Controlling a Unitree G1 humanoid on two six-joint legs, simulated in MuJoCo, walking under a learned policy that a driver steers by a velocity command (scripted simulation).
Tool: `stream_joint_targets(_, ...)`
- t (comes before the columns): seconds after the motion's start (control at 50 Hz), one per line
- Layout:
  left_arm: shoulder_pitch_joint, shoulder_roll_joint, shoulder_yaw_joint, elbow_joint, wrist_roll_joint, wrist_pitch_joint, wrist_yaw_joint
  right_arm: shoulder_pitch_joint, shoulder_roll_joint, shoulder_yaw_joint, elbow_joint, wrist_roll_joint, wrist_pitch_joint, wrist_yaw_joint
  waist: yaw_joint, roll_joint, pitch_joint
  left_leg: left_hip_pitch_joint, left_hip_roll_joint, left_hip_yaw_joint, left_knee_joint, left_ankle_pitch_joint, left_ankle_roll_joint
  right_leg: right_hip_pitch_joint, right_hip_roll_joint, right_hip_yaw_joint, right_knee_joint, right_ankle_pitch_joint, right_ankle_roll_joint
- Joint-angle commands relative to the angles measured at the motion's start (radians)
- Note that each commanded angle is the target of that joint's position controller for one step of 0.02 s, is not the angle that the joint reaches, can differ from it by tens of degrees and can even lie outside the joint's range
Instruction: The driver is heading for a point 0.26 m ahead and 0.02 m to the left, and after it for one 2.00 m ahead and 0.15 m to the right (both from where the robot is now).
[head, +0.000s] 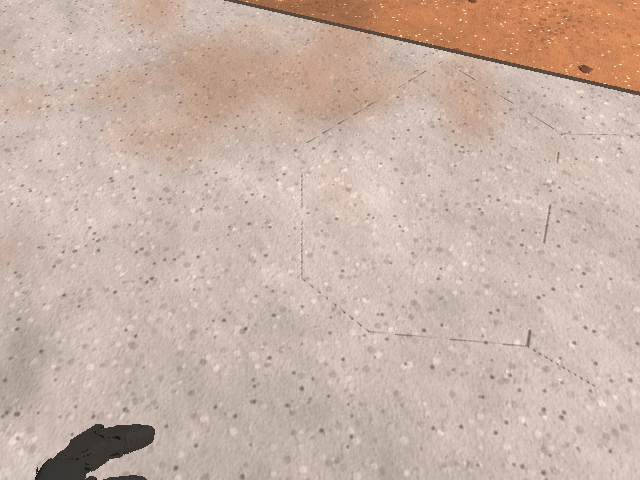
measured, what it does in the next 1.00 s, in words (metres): walks ahead: left foot, then right foot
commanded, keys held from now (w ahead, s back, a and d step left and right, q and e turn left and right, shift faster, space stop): q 0.22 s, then e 0.78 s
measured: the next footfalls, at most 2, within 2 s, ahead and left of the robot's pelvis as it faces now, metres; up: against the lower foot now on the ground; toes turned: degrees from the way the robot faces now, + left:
left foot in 0.38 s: +0.20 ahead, +0.16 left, +0.00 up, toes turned +10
right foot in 0.76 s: +0.16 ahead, -0.10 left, +0.00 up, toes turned -4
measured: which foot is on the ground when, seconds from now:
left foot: up 0.00-0.36, down 0.38-0.76, up 0.78-1.00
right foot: down 0.00-0.38, up 0.40-0.74, down 0.76-1.00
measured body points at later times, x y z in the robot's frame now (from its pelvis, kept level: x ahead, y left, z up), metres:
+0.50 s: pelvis +0.12 +0.03 +0.01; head +0.15 +0.05 +0.45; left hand +0.17 +0.32 -0.13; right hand +0.36 -0.16 -0.07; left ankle +0.16 +0.15 -0.73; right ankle +0.09 -0.12 -0.69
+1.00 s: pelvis +0.12 -0.02 +0.02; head +0.15 -0.06 +0.46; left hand +0.27 +0.25 -0.07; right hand +0.24 -0.32 -0.10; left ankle +0.15 +0.15 -0.64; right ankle +0.12 -0.09 -0.73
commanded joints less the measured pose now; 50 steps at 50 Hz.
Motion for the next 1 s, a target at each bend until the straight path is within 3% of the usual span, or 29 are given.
stream_joint_targets(0.02, 0.172, 0.109, 0.040, -0.028, 0.001, 0.018, 0.008, -0.031, -0.160, -0.039, -0.105, -0.010, 0.001, -0.008, 0.110, -0.080, -0.120, -0.459, 0.106, 0.034, 0.330, 0.024, -0.061, 0.505, -0.397, 0.358, -0.106, 0.501, -0.208)
stream_joint_targets(0.04, 0.136, 0.096, 0.035, -0.020, -0.001, 0.024, 0.006, -0.054, -0.150, -0.043, -0.118, -0.019, 0.010, -0.008, 0.085, -0.075, -0.079, -0.439, 0.129, 0.049, 0.292, 0.054, -0.071, 0.415, -0.355, 0.273, -0.115, 0.582, -0.191)
stream_joint_targets(0.06, 0.112, 0.092, 0.032, -0.012, 0.001, 0.028, 0.005, -0.047, -0.124, -0.043, -0.122, -0.012, 0.023, -0.003, 0.059, -0.106, -0.054, -0.396, 0.151, 0.068, 0.255, 0.074, -0.074, 0.337, -0.319, 0.199, -0.146, 0.575, -0.175)
stream_joint_targets(0.1, 0.093, 0.119, 0.041, 0.009, 0.004, 0.028, 0.007, -0.054, -0.067, -0.029, -0.138, -0.004, 0.039, 0.001, 0.048, -0.157, -0.036, -0.358, 0.151, 0.117, 0.180, 0.127, -0.088, 0.259, -0.295, 0.116, -0.206, 0.579, -0.189)
stream_joint_targets(0.12, 0.086, 0.139, 0.047, 0.019, 0.004, 0.031, 0.011, -0.074, -0.058, -0.026, -0.151, -0.004, 0.044, 0.002, 0.047, -0.160, -0.037, -0.362, 0.156, 0.123, 0.137, 0.158, -0.093, 0.255, -0.304, 0.092, -0.223, 0.595, -0.201)
stream_joint_targets(0.22, 0.057, 0.179, 0.058, 0.050, -0.013, 0.059, 0.031, -0.160, -0.058, -0.020, -0.183, -0.012, 0.043, 0.027, 0.067, -0.132, -0.081, -0.266, 0.169, 0.158, -0.110, 0.394, -0.072, 0.272, -0.305, -0.045, -0.236, 0.528, -0.185)
stream_joint_targets(0.3, 0.115, 0.202, 0.056, 0.103, -0.035, 0.067, 0.014, -0.247, -0.053, -0.016, -0.219, -0.022, 0.034, 0.040, 0.092, -0.119, -0.081, -0.162, 0.125, 0.168, -0.297, 0.356, -0.031, 0.299, -0.307, -0.025, -0.174, 0.491, -0.178)
stream_joint_targets(0.34, 0.100, 0.190, 0.045, 0.119, -0.053, 0.066, 0.004, -0.208, -0.051, -0.018, -0.200, -0.029, 0.026, 0.039, 0.055, -0.114, -0.087, -0.037, 0.099, 0.185, -0.486, 0.449, 0.004, 0.291, -0.283, -0.009, -0.095, 0.419, -0.142)
stream_joint_targets(0.36, 0.128, 0.152, 0.029, 0.138, -0.050, 0.060, -0.003, -0.176, -0.072, -0.025, -0.183, -0.035, 0.020, 0.030, 0.041, -0.086, -0.101, 0.097, 0.101, 0.176, -0.597, 0.595, 0.028, 0.247, -0.238, -0.019, -0.037, 0.354, -0.097)
stream_joint_targets(0.38, 0.161, 0.108, 0.009, 0.135, -0.018, 0.048, -0.011, -0.139, -0.151, -0.040, -0.189, -0.052, 0.018, 0.015, 0.046, -0.002, -0.179, 0.290, 0.250, 0.045, -0.553, 1.005, 0.067, 0.153, -0.173, -0.054, 0.068, 0.152, -0.026)
stream_joint_targets(0.4, 0.263, 0.039, -0.022, 0.143, 0.014, 0.044, -0.022, -0.157, -0.159, -0.027, -0.210, -0.080, 0.026, -0.001, 0.090, 0.164, -0.275, 0.463, 0.475, -0.137, -0.467, 1.309, 0.220, -0.003, -0.114, -0.059, 0.208, -0.358, 0.050)
stream_joint_targets(0.42, 0.236, 0.079, -0.015, 0.148, -0.013, 0.062, -0.019, -0.156, -0.076, -0.008, -0.191, -0.070, 0.029, 0.004, 0.050, 0.184, -0.317, 0.402, 0.500, -0.169, -0.499, 1.170, 0.302, -0.020, -0.122, 0.021, 0.296, -0.555, 0.083)
stream_joint_targets(0.44, 0.172, 0.150, 0.004, 0.127, -0.035, 0.077, -0.013, -0.178, -0.082, -0.009, -0.181, -0.059, 0.027, 0.011, 0.037, 0.151, -0.245, 0.347, 0.451, -0.132, -0.537, 1.031, 0.283, -0.062, -0.119, 0.022, 0.360, -0.556, 0.093)
stream_joint_targets(0.48, 0.162, 0.187, 0.029, 0.139, -0.033, 0.114, 0.013, -0.230, -0.142, -0.030, -0.169, -0.045, 0.025, 0.007, 0.047, 0.117, -0.152, 0.228, 0.425, -0.067, -0.586, 0.875, 0.240, -0.104, -0.113, 0.021, 0.488, -0.492, 0.107)
stream_joint_targets(0.52, 0.219, 0.170, 0.037, 0.156, -0.032, 0.149, 0.030, -0.297, -0.147, -0.035, -0.166, -0.042, 0.026, -0.002, 0.091, 0.112, -0.104, 0.077, 0.404, 0.016, -0.632, 0.783, 0.225, -0.043, -0.098, 0.003, 0.564, -0.416, 0.122)
stream_joint_targets(0.58, 0.224, 0.119, 0.037, 0.144, -0.030, 0.172, 0.045, -0.345, -0.099, -0.030, -0.150, -0.046, 0.027, -0.013, 0.102, 0.118, -0.081, 0.007, 0.376, 0.116, -0.662, 0.626, 0.208, -0.007, -0.102, -0.027, 0.524, -0.328, 0.116)
stream_joint_targets(0.62, 0.179, 0.098, 0.031, 0.114, -0.026, 0.175, 0.040, -0.348, -0.092, -0.033, -0.131, -0.045, 0.029, -0.020, 0.085, 0.127, -0.079, 0.017, 0.382, 0.140, -0.661, 0.562, 0.206, 0.011, -0.114, -0.036, 0.429, -0.288, 0.098)
stream_joint_targets(0.66, 0.161, 0.107, 0.033, 0.090, -0.025, 0.173, 0.026, -0.338, -0.107, -0.040, -0.113, -0.040, 0.034, -0.024, 0.075, 0.132, -0.097, 0.048, 0.409, 0.134, -0.647, 0.556, 0.208, 0.040, -0.115, -0.049, 0.350, -0.263, 0.078)
stream_joint_targets(0.72, 0.229, 0.118, 0.043, 0.094, -0.022, 0.170, 0.003, -0.364, -0.130, -0.048, -0.093, -0.012, 0.045, -0.028, 0.120, 0.123, -0.107, 0.039, 0.411, 0.166, -0.573, 0.517, 0.153, 0.157, -0.085, -0.101, 0.147, -0.148, 0.023)
stream_joint_targets(0.74, 0.264, 0.128, 0.051, 0.108, -0.014, 0.170, 0.000, -0.352, -0.114, -0.047, -0.078, -0.001, 0.049, -0.028, 0.129, 0.085, -0.092, 0.004, 0.374, 0.206, -0.501, 0.423, 0.099, 0.210, -0.058, -0.100, 0.045, -0.084, -0.010)
stream_joint_targets(0.76, 0.273, 0.187, 0.068, 0.101, -0.005, 0.167, 0.007, -0.293, -0.077, -0.042, -0.056, -0.009, 0.054, -0.024, 0.107, -0.090, -0.043, -0.115, 0.287, 0.301, -0.307, 0.258, 0.004, 0.263, -0.138, 0.070, -0.099, 0.081, -0.066)
stream_joint_targets(0.78, 0.254, 0.302, 0.087, 0.060, -0.007, 0.162, 0.026, -0.314, -0.036, -0.027, -0.098, -0.049, 0.055, -0.020, 0.078, -0.382, 0.009, -0.389, 0.126, 0.336, -0.021, -0.106, -0.101, 0.325, -0.383, 0.437, -0.165, 0.380, -0.215)
stream_joint_targets(0.8, 0.273, 0.311, 0.084, 0.044, 0.040, 0.139, 0.013, -0.425, -0.069, -0.038, -0.130, -0.040, 0.048, -0.028, 0.152, -0.310, -0.038, -0.419, 0.083, 0.166, 0.148, -0.161, -0.085, 0.242, -0.438, 0.536, -0.234, 0.287, -0.331)
stream_joint_targets(0.82, 0.231, 0.287, 0.078, 0.039, 0.041, 0.117, 0.009, -0.424, -0.100, -0.049, -0.120, -0.020, 0.048, -0.033, 0.125, -0.216, -0.019, -0.426, 0.105, 0.121, 0.208, -0.071, -0.063, 0.232, -0.386, 0.458, -0.238, 0.172, -0.291)
stream_joint_targets(0.86, 0.128, 0.215, 0.061, 0.020, -0.012, 0.108, 0.022, -0.366, -0.116, -0.064, -0.072, -0.029, 0.055, -0.045, 0.075, -0.141, -0.012, -0.433, 0.132, 0.103, 0.193, 0.093, -0.059, 0.245, -0.300, 0.345, -0.213, 0.087, -0.188)
stream_joint_targets(0.88, 0.112, 0.195, 0.052, 0.013, -0.021, 0.110, 0.030, -0.349, -0.114, -0.066, -0.065, -0.037, 0.054, -0.046, 0.065, -0.149, -0.024, -0.405, 0.126, 0.105, 0.202, 0.145, -0.068, 0.238, -0.276, 0.317, -0.207, 0.124, -0.176)
stream_joint_targets(0.92, 0.140, 0.178, 0.045, 0.008, -0.016, 0.113, 0.040, -0.328, -0.096, -0.065, -0.059, -0.030, 0.046, -0.041, 0.065, -0.141, -0.064, -0.382, 0.108, 0.104, 0.201, 0.203, -0.081, 0.280, -0.252, 0.293, -0.194, 0.193, -0.178)
stream_joint_targets(1.0, 0.185, 0.198, 0.054, 0.003, -0.023, 0.121, 0.052, -0.350, -0.074, -0.054, -0.065, -0.023, 0.034, -0.038, 0.091, -0.144, -0.074, -0.397, 0.095, 0.089, 0.024, 0.228, -0.107, 0.373, -0.241, 0.320, -0.176, 0.202, -0.186)
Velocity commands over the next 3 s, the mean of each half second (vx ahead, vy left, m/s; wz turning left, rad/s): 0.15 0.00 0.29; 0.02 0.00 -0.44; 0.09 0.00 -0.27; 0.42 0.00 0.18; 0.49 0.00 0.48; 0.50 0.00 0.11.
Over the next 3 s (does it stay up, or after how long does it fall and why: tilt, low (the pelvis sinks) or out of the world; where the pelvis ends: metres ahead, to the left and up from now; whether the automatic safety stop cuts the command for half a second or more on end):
stays up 0.91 -0.10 0.02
